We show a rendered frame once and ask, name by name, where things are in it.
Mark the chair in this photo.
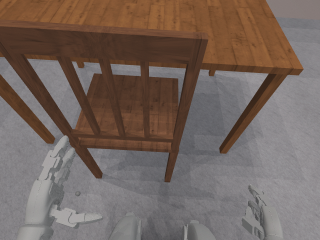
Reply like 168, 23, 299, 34
0, 19, 209, 183

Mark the right robot shin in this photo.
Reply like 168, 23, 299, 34
189, 220, 199, 224

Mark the left robot hand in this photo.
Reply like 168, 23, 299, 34
24, 135, 104, 229

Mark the right robot hand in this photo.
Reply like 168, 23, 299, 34
242, 184, 284, 240

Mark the robot left forearm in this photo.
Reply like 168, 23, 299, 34
16, 224, 54, 240

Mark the robot right thigh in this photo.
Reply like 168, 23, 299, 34
182, 223, 216, 240

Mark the table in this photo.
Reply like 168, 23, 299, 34
0, 0, 304, 154

